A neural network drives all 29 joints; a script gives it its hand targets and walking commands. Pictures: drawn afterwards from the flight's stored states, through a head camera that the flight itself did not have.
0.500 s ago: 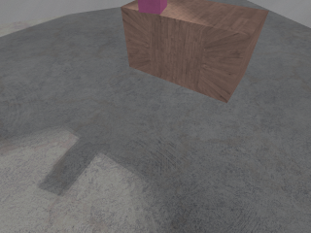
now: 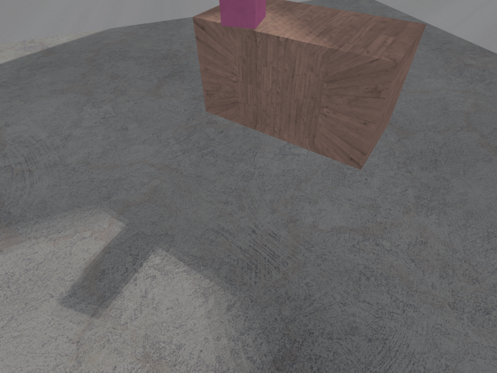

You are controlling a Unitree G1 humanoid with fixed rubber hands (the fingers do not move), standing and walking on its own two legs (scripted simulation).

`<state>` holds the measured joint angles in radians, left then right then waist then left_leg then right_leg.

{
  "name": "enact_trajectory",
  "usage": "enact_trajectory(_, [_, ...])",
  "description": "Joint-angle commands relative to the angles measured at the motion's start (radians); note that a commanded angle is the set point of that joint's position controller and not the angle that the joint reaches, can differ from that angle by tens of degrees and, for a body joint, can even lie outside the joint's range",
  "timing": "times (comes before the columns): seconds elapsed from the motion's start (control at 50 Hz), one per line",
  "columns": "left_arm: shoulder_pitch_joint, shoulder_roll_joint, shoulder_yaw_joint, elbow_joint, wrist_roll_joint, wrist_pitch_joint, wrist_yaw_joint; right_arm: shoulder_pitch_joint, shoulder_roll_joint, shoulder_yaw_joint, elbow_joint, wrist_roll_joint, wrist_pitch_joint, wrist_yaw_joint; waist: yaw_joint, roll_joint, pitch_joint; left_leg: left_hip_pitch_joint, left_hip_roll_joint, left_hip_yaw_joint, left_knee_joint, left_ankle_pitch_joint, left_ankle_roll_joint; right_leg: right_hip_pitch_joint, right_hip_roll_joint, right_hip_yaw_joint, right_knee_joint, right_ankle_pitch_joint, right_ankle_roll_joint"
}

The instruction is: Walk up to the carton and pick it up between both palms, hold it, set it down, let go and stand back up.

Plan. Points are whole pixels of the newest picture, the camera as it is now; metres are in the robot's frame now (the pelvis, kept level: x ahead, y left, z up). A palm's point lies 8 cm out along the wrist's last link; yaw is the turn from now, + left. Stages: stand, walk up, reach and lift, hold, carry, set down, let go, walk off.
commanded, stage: stand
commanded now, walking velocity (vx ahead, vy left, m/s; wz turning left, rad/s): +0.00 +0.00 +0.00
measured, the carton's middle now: out of the picture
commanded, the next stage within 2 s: none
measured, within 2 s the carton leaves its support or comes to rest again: neither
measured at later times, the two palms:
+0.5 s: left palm out of the picture +0.07 +0.25 -0.11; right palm out of the picture +0.07 -0.25 -0.11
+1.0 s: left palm out of the picture +0.06 +0.25 -0.11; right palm out of the picture +0.05 -0.26 -0.11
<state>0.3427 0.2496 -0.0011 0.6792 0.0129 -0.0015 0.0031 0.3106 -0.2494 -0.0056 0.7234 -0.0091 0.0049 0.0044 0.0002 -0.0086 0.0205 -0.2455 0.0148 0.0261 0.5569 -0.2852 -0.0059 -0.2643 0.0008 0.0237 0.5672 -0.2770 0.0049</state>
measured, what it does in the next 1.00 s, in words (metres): stands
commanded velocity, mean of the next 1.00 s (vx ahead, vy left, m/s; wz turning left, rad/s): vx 0.00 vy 0.00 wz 0.00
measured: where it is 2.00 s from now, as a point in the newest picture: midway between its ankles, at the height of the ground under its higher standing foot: outside the picture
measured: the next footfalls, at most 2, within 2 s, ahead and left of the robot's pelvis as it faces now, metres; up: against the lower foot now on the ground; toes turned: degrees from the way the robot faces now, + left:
none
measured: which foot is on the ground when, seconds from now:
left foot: down 0.00-1.00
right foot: down 0.00-1.00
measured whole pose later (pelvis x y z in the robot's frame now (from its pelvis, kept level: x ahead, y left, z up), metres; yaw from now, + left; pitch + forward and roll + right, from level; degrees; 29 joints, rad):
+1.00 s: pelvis +0.00 +0.00 +0.00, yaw -1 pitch -2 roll +0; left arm 0.35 0.25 -0.01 0.75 0.01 0.00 0.01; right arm 0.33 -0.26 0.01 0.79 -0.01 0.01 -0.01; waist 0.00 -0.01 0.03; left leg -0.22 0.02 0.04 0.52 -0.28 -0.01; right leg -0.25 0.01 0.04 0.53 -0.26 0.01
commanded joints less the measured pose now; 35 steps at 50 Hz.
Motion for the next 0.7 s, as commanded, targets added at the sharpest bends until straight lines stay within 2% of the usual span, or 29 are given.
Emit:
enact_trajectory(0.0, [0.009, 0.128, 0.046, -0.073, 0.0, -0.023, 0.007, -0.007, -0.13, -0.041, -0.084, -0.003, -0.023, -0.007, 0.007, 0.028, 0.01, -0.002, 0.072, -0.086, -0.114, 0.025, 0.033, -0.029, -0.079, 0.094, -0.123, 0.052, -0.031])
enact_trajectory(0.04, [0.001, 0.133, 0.046, -0.068, 0.001, -0.022, 0.008, 0.01, -0.123, -0.04, -0.082, 0.001, -0.025, -0.007, -0.005, 0.02, 0.003, -0.008, 0.082, -0.096, -0.126, 0.04, 0.037, -0.016, -0.076, 0.088, -0.109, 0.071, -0.029])
enact_trajectory(0.08, [0.013, 0.124, 0.043, -0.062, 0.002, -0.023, 0.009, 0.012, -0.131, -0.041, -0.073, 0.005, -0.025, -0.009, 0.001, 0.004, -0.01, -0.008, 0.083, -0.099, -0.122, 0.04, 0.039, -0.008, -0.076, 0.089, -0.114, 0.077, -0.032])
enact_trajectory(0.1, [0.013, 0.124, 0.045, -0.065, 0.001, -0.022, 0.008, 0.01, -0.131, -0.038, -0.069, 0.002, -0.024, -0.01, 0.005, 0.015, 0.008, -0.003, 0.077, -0.084, -0.121, 0.039, 0.034, -0.026, -0.077, 0.092, -0.118, 0.072, -0.031])
enact_trajectory(0.14, [0.016, 0.131, 0.043, -0.062, 0.0, -0.024, 0.008, 0.022, -0.126, -0.037, -0.068, 0.0, -0.024, -0.009, -0.001, -0.017, -0.007, 0.01, 0.078, -0.09, -0.115, 0.054, 0.037, -0.018, -0.081, 0.097, -0.117, 0.085, -0.033])
enact_trajectory(0.16, [0.013, 0.126, 0.044, -0.059, 0.001, -0.024, 0.009, 0.021, -0.126, -0.037, -0.066, 0.0, -0.024, -0.01, -0.004, 0.004, -0.01, 0.008, 0.079, -0.087, -0.115, 0.063, 0.036, -0.017, -0.079, 0.096, -0.114, 0.095, -0.034])
enact_trajectory(0.2, [0.019, 0.125, 0.042, -0.054, -0.003, -0.025, 0.01, 0.012, -0.132, -0.038, -0.065, -0.001, -0.025, -0.01, -0.001, 0.007, -0.013, 0.013, 0.076, -0.085, -0.114, 0.068, 0.035, -0.018, -0.078, 0.095, -0.117, 0.099, -0.034])
enact_trajectory(0.22, [0.012, 0.125, 0.04, -0.059, -0.001, -0.024, 0.011, 0.02, -0.131, -0.037, -0.067, 0.001, -0.025, -0.011, -0.005, -0.009, -0.016, 0.012, 0.082, -0.091, -0.118, 0.072, 0.035, 0.0, -0.08, 0.096, -0.105, 0.103, -0.036])
enact_trajectory(0.24, [0.016, 0.119, 0.041, -0.054, -0.002, -0.023, 0.01, 0.014, -0.137, -0.036, -0.059, 0.001, -0.024, -0.011, 0.002, 0.003, -0.025, 0.024, 0.08, -0.081, -0.118, 0.087, 0.035, -0.012, -0.08, 0.095, -0.113, 0.112, -0.036])
enact_trajectory(0.28, [0.009, 0.125, 0.04, -0.053, 0.0, -0.022, 0.012, 0.017, -0.133, -0.035, -0.064, 0.003, -0.022, -0.011, -0.005, 0.005, 0.007, 0.007, 0.077, -0.086, -0.113, 0.089, 0.033, -0.009, -0.079, 0.095, -0.114, 0.117, -0.032])
enact_trajectory(0.3, [0.014, 0.13, 0.045, -0.051, -0.001, -0.022, 0.011, 0.019, -0.128, -0.034, -0.059, 0.004, -0.022, -0.01, 0.0, -0.01, 0.0, 0.008, 0.08, -0.085, -0.115, 0.084, 0.035, -0.008, -0.077, 0.093, -0.114, 0.113, -0.031])
enact_trajectory(0.38, [0.017, 0.128, 0.04, -0.043, -0.003, -0.018, 0.01, 0.03, -0.135, -0.036, -0.047, 0.002, -0.021, -0.012, -0.003, -0.009, 0.006, 0.014, 0.076, -0.081, -0.121, 0.053, 0.034, -0.023, -0.077, 0.098, -0.129, 0.082, -0.034])
enact_trajectory(0.44, [0.021, 0.134, 0.042, -0.044, 0.002, -0.02, 0.011, 0.028, -0.123, -0.029, -0.047, 0.002, -0.021, -0.012, 0.0, 0.02, -0.002, 0.003, 0.081, -0.083, -0.132, 0.035, 0.036, -0.01, -0.077, 0.099, -0.121, 0.085, -0.034])
enact_trajectory(0.54, [0.018, 0.135, 0.04, -0.04, -0.001, -0.021, 0.013, 0.034, -0.131, -0.032, -0.039, 0.003, -0.022, -0.011, -0.005, -0.006, -0.003, 0.005, 0.082, -0.083, -0.132, 0.04, 0.034, -0.003, -0.075, 0.099, -0.119, 0.084, -0.031])
enact_trajectory(0.6, [0.016, 0.125, 0.037, -0.032, -0.002, -0.019, 0.013, 0.03, -0.134, -0.032, -0.035, 0.005, -0.019, -0.012, -0.008, 0.012, 0.029, -0.012, 0.08, -0.082, -0.145, 0.028, 0.032, -0.017, -0.072, 0.098, -0.129, 0.075, -0.033])
enact_trajectory(0.64, [0.026, 0.131, 0.039, -0.031, 0.0, -0.02, 0.012, 0.03, -0.138, -0.029, -0.03, 0.003, -0.019, -0.013, 0.001, 0.022, 0.004, 0.005, 0.081, -0.08, -0.139, 0.025, 0.032, -0.009, -0.073, 0.101, -0.123, 0.073, -0.033])
enact_trajectory(0.68, [0.023, 0.13, 0.041, -0.029, -0.001, -0.02, 0.013, 0.043, -0.14, -0.032, -0.029, 0.003, -0.021, -0.013, -0.007, -0.005, 0.017, 0.0, 0.08, -0.084, -0.144, 0.037, 0.032, -0.009, -0.074, 0.097, -0.126, 0.085, -0.031])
